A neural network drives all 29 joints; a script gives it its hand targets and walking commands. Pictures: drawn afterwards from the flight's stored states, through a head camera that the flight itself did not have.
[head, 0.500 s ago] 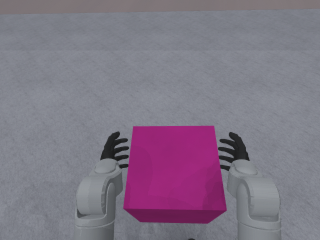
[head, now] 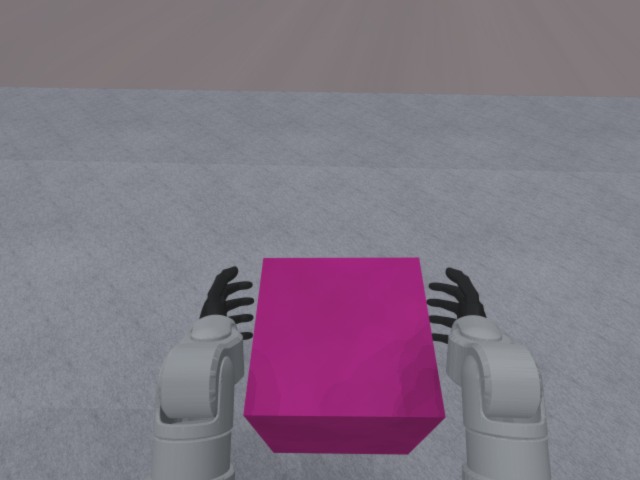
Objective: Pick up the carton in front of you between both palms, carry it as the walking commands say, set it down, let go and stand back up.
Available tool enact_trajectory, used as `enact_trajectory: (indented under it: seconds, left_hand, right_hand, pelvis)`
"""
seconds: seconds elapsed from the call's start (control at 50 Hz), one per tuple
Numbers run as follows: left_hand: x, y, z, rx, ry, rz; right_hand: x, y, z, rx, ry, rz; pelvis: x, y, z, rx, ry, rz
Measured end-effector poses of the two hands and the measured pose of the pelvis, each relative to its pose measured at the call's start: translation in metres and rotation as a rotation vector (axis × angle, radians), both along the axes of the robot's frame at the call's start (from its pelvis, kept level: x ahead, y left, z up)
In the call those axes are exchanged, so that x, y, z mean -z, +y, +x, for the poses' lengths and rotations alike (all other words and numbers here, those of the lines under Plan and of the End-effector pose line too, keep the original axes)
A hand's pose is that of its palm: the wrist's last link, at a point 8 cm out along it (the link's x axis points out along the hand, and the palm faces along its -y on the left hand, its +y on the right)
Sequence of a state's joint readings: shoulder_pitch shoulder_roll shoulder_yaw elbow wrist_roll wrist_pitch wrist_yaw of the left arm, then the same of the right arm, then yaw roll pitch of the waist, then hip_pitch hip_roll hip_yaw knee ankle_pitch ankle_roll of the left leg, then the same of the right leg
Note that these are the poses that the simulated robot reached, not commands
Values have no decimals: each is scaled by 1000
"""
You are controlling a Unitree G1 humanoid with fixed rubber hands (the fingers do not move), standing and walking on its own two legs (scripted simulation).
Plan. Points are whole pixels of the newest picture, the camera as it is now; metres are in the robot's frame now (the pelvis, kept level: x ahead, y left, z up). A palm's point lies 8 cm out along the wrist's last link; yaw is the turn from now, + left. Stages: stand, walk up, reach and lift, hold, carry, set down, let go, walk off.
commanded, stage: carry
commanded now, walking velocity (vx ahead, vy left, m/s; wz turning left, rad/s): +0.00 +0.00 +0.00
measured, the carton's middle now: (340, 362) +0.30 +0.00 -0.04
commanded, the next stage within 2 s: hold in 1.74 s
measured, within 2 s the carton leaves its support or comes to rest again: neither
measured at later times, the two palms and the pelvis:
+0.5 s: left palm (224, 357) +0.27 +0.15 +0.03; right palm (456, 363) +0.27 -0.15 +0.02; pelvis -0.02 +0.00 +0.00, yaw +0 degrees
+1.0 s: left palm (223, 373) +0.24 +0.14 +0.04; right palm (469, 380) +0.24 -0.15 +0.04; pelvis -0.05 +0.00 +0.00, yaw +0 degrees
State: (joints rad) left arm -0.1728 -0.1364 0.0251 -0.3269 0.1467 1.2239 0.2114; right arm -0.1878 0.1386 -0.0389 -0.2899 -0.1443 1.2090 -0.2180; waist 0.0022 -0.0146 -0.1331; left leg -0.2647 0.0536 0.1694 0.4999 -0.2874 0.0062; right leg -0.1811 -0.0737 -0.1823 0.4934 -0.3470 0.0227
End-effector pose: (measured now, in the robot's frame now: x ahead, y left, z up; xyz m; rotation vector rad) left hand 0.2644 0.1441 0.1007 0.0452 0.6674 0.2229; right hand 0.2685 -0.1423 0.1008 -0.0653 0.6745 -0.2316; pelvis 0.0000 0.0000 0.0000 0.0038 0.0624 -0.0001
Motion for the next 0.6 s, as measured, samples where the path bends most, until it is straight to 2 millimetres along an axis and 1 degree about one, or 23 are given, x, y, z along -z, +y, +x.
enact_trajectory:
  seconds: [0.12, 0.18, 0.24, 0.46, 0.52, 0.6]
  left_hand:
    - [29, 2, 15, 26, 70, 13]
    - [43, 3, 18, 39, 81, 13]
    - [53, 4, 17, 53, 73, 9]
    - [74, 5, 7, 90, 28, -7]
    - [75, 6, 4, 88, 12, -10]
    - [70, 5, 1, 81, -15, -14]
  right_hand:
    - [31, 0, 10, -21, 72, 2]
    - [46, 0, 11, -35, 84, 6]
    - [56, -2, 8, -45, 76, 11]
    - [75, -6, 1, -84, 31, 25]
    - [76, -6, -1, -86, 15, 28]
    - [71, -6, -5, -82, -12, 31]
  pelvis:
    - [2, 2, 3, 2, 4, 0]
    - [3, 3, 1, 2, 4, 1]
    - [4, 3, -2, 3, 1, 1]
    - [3, 2, -14, 4, -20, 0]
    - [3, 1, -19, 5, -25, -1]
    - [2, 1, -25, 4, -28, -2]
